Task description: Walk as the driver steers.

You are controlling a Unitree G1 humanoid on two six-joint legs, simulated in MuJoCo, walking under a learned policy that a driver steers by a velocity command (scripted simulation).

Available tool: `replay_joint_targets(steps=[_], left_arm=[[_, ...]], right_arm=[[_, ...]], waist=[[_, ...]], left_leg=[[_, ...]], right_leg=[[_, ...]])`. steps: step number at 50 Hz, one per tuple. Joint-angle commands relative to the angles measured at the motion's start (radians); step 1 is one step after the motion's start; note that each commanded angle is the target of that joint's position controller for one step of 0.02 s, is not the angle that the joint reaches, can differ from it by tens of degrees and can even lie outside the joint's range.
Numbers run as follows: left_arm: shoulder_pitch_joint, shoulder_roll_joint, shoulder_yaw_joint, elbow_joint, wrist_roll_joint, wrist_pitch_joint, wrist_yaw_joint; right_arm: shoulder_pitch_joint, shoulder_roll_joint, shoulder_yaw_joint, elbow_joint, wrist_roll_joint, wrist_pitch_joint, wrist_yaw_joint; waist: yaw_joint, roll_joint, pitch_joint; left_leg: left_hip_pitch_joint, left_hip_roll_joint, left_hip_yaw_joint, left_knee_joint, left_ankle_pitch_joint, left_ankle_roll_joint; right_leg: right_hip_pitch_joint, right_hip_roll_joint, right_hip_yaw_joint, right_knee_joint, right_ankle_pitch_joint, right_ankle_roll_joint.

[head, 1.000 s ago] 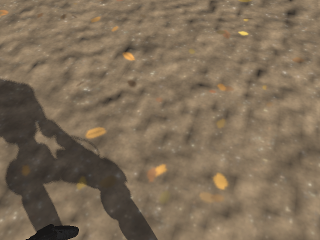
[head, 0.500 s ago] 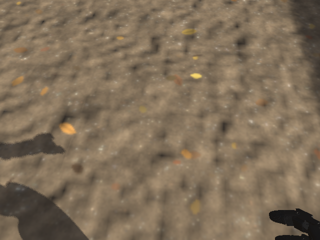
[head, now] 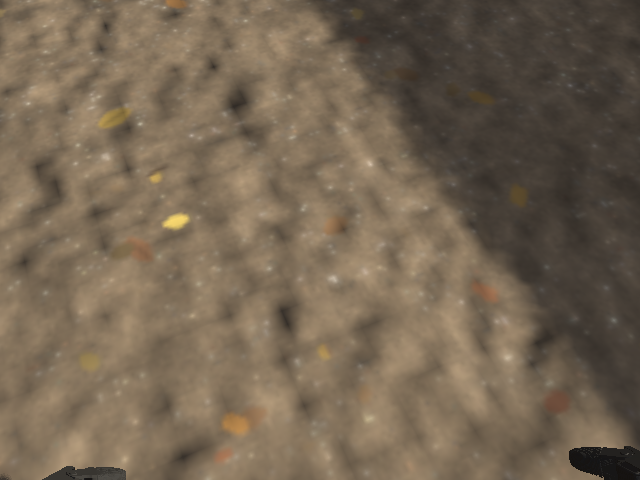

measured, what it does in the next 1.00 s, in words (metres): walks ahead, turning left: left foot, then right foot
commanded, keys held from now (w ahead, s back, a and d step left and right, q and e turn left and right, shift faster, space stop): q+shift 0.70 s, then e+shift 0.30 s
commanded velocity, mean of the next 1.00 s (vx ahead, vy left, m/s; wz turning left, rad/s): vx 0.03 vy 0.00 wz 0.45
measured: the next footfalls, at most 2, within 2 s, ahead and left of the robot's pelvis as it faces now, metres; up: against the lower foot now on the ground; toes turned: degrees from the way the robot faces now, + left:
left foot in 0.28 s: +0.12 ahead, +0.20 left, +0.00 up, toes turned +10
right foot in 0.80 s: +0.25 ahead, +0.03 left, +0.00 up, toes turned +42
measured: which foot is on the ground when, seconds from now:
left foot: up 0.00-0.26, down 0.28-0.80, up 0.82-1.00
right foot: down 0.00-0.28, up 0.30-0.78, down 0.80-1.00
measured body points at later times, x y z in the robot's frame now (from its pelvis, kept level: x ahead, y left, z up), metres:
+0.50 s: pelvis +0.08 +0.11 +0.02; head +0.12 +0.15 +0.46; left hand +0.19 +0.43 -0.09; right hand +0.29 -0.14 -0.06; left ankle +0.08 +0.19 -0.73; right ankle +0.13 -0.05 -0.65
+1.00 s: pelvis +0.14 +0.09 +0.01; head +0.17 +0.08 +0.46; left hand +0.12 +0.39 -0.08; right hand +0.43 -0.05 -0.08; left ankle +0.05 +0.20 -0.72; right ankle +0.22 +0.01 -0.73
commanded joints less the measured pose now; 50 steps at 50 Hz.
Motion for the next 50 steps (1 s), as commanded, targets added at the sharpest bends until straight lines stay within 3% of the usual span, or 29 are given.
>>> replay_joint_targets(steps=[1,3,5,7,11,13,14,15,16,17,18,19,20,21,23,27,35,38,39,40,41,42,43,44,46,47,50], left_arm=[[0.012,0.091,0.017,-0.027,0.016,-0.013,0.029],[-0.013,0.070,0.008,-0.005,0.026,-0.008,0.029],[-0.018,0.106,0.020,0.011,0.031,-0.003,0.025],[-0.015,0.116,0.028,0.023,0.030,0.010,0.028],[-0.008,0.108,0.038,0.040,0.003,0.032,0.047],[-0.028,0.100,0.042,0.040,-0.016,0.037,0.056],[0.008,0.083,0.044,0.051,-0.022,0.033,0.058],[0.029,0.053,0.041,0.016,0.017,0.026,0.057],[-0.096,0.067,0.039,-0.027,0.031,0.016,0.057],[-0.104,0.068,0.041,-0.026,0.018,0.010,0.055],[-0.098,0.066,0.043,-0.010,0.004,0.013,0.056],[-0.094,0.059,0.044,0.007,0.004,0.018,0.061],[-0.105,0.067,0.048,0.007,0.006,0.021,0.065],[-0.113,0.058,0.047,0.006,0.002,0.021,0.062],[-0.111,0.044,0.045,0.016,-0.005,0.015,0.056],[-0.134,0.048,0.046,0.031,-0.010,0.003,0.054],[-0.144,0.076,0.061,0.053,-0.016,-0.030,0.032],[-0.060,0.092,0.062,0.089,-0.009,-0.041,0.014],[-0.050,0.077,0.057,0.092,-0.004,-0.043,0.008],[-0.074,0.070,0.048,0.077,0.013,-0.040,0.007],[-0.119,0.093,0.038,0.050,0.033,-0.033,0.009],[-0.122,0.049,0.015,0.068,0.055,-0.034,0.007],[-0.152,0.028,0.008,0.058,0.033,-0.034,0.003],[-0.137,0.044,0.013,0.065,0.011,-0.025,0.006],[-0.099,0.163,0.049,0.060,-0.025,-0.004,0.021],[-0.076,0.201,0.062,0.055,-0.027,0.006,0.029],[-0.036,0.185,0.073,0.035,-0.034,0.024,0.040]], right_arm=[[0.186,-0.071,-0.024,0.013,-0.001,0.012,-0.011],[0.185,-0.041,-0.013,0.030,0.012,0.022,-0.004],[0.122,-0.089,-0.029,0.001,0.026,0.033,0.000],[0.068,-0.129,-0.046,-0.034,0.033,0.044,0.005],[0.084,-0.112,-0.054,-0.058,0.028,0.051,0.027],[0.158,-0.103,-0.063,-0.036,0.027,0.047,0.040],[0.185,-0.137,-0.078,-0.033,0.016,0.044,0.039],[0.192,-0.268,-0.113,-0.056,0.007,0.039,0.027],[0.258,-0.265,-0.113,-0.065,-0.010,0.034,0.032],[0.288,-0.241,-0.110,-0.058,-0.025,0.024,0.034],[0.235,-0.218,-0.111,-0.064,-0.011,0.021,0.029],[0.192,-0.201,-0.110,-0.077,0.012,0.029,0.020],[0.162,-0.184,-0.104,-0.089,0.030,0.040,0.008],[0.150,-0.176,-0.102,-0.097,0.034,0.054,-0.001],[0.159,-0.178,-0.107,-0.105,0.026,0.070,-0.014],[0.166,-0.198,-0.121,-0.118,0.027,0.085,-0.032],[0.120,-0.209,-0.132,-0.155,0.025,0.107,-0.027],[0.079,-0.168,-0.108,-0.164,0.020,0.108,-0.022],[0.082,-0.142,-0.094,-0.156,0.019,0.106,-0.018],[0.136,-0.090,-0.073,-0.134,0.005,0.101,-0.012],[0.221,-0.042,-0.053,-0.110,-0.022,0.093,-0.005],[0.209,-0.080,-0.064,-0.121,-0.025,0.087,-0.006],[0.181,-0.122,-0.074,-0.110,-0.033,0.079,-0.010],[0.122,-0.121,-0.077,-0.108,-0.033,0.070,-0.009],[0.070,-0.112,-0.083,-0.104,-0.026,0.062,-0.008],[0.066,-0.107,-0.085,-0.100,-0.014,0.057,-0.006],[0.077,-0.083,-0.088,-0.085,0.008,0.042,-0.006]], waist=[[-0.049,0.001,-0.338],[-0.041,-0.039,-0.341],[-0.013,-0.094,-0.275],[0.008,-0.115,-0.209],[0.007,-0.128,-0.180],[-0.033,-0.111,-0.193],[-0.035,-0.032,-0.179],[0.018,0.257,-0.169],[-0.075,0.311,-0.198],[-0.085,0.202,-0.257],[-0.057,0.128,-0.255],[-0.043,0.078,-0.250],[-0.035,0.079,-0.253],[-0.027,0.092,-0.255],[-0.029,0.109,-0.268],[-0.039,0.128,-0.266],[-0.056,0.183,-0.235],[-0.041,0.185,-0.283],[-0.034,0.158,-0.278],[-0.053,0.075,-0.276],[-0.109,-0.138,-0.266],[-0.128,-0.238,-0.195],[-0.112,-0.193,-0.154],[-0.086,-0.166,-0.145],[-0.052,-0.161,-0.129],[-0.046,-0.162,-0.123],[-0.035,-0.192,-0.149]], left_leg=[[0.155,0.041,0.040,-0.147,0.125,-0.018],[0.254,0.040,0.053,-0.288,0.272,-0.017],[0.245,0.028,0.063,-0.329,0.288,-0.013],[0.171,0.037,0.064,-0.356,0.208,-0.003],[0.144,0.033,0.107,-0.453,0.115,0.035],[0.253,-0.008,0.145,-0.645,0.238,0.075],[0.319,0.011,0.056,-0.771,0.421,0.115],[0.441,0.233,-0.306,-0.808,0.794,0.231],[0.558,0.330,-0.510,-0.855,0.942,0.405],[0.603,0.308,-0.483,-0.850,0.893,0.405],[0.616,0.246,-0.405,-0.820,0.849,0.348],[0.603,0.204,-0.349,-0.810,0.810,0.304],[0.583,0.181,-0.326,-0.814,0.774,0.283],[0.560,0.151,-0.317,-0.819,0.756,0.272],[0.569,0.120,-0.316,-0.826,0.722,0.262],[0.579,0.097,-0.380,-0.824,0.614,0.248],[0.492,0.051,-0.516,-0.803,0.545,0.242],[0.487,0.049,-0.469,-0.736,0.620,0.227],[0.442,0.029,-0.448,-0.726,0.556,0.212],[0.398,-0.016,-0.404,-0.695,0.369,0.171],[0.346,-0.133,-0.274,-0.559,-0.012,0.111],[0.332,-0.146,-0.185,-0.550,-0.145,0.047],[0.335,-0.083,-0.147,-0.555,-0.067,0.014],[0.344,-0.077,-0.122,-0.645,0.042,0.008],[0.359,-0.102,-0.067,-0.717,0.142,0.006],[0.355,-0.118,-0.035,-0.704,0.127,0.010],[0.329,-0.139,-0.008,-0.701,0.079,0.022]], right_leg=[[0.140,-0.303,0.164,-0.083,0.716,-0.160],[0.107,-0.279,0.074,-0.111,0.570,-0.125],[0.095,-0.307,0.073,-0.147,0.363,-0.129],[0.132,-0.351,0.102,-0.157,0.226,-0.135],[0.236,-0.416,0.125,-0.105,0.222,-0.118],[0.236,-0.386,0.070,-0.018,0.194,-0.056],[0.192,-0.320,0.007,0.101,0.077,0.015],[-0.039,-0.168,-0.127,0.383,-0.234,0.128],[-0.271,-0.036,-0.043,0.581,-0.564,0.170],[-0.300,-0.070,0.042,0.692,-0.549,0.165],[-0.313,-0.092,0.062,0.716,-0.467,0.164],[-0.321,-0.107,0.065,0.689,-0.404,0.172],[-0.299,-0.119,0.072,0.657,-0.356,0.180],[-0.267,-0.108,0.065,0.636,-0.322,0.189],[-0.248,-0.083,0.062,0.561,-0.273,0.200],[-0.225,-0.064,0.089,0.383,-0.230,0.214],[-0.052,-0.049,0.116,0.140,-0.210,0.197],[0.108,-0.103,0.068,-0.003,-0.101,0.168],[0.205,-0.121,0.060,-0.094,0.023,0.149],[0.287,-0.200,0.138,-0.155,0.132,0.116],[0.326,-0.351,0.313,-0.191,0.293,0.041],[0.192,-0.434,0.458,-0.229,0.248,-0.105],[0.164,-0.406,0.474,-0.242,0.096,-0.116],[0.180,-0.341,0.428,-0.225,0.010,-0.073],[0.193,-0.273,0.415,-0.198,-0.095,-0.023],[0.190,-0.266,0.433,-0.194,-0.103,-0.019],[0.237,-0.256,0.487,-0.166,-0.024,-0.033]])
Keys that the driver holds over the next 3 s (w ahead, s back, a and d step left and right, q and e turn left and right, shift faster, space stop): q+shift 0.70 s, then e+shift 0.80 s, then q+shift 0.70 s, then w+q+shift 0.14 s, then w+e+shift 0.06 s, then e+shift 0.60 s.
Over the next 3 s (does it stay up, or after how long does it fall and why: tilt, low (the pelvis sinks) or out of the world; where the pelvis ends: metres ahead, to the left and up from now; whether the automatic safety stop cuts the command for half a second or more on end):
stays up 0.40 0.19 0.01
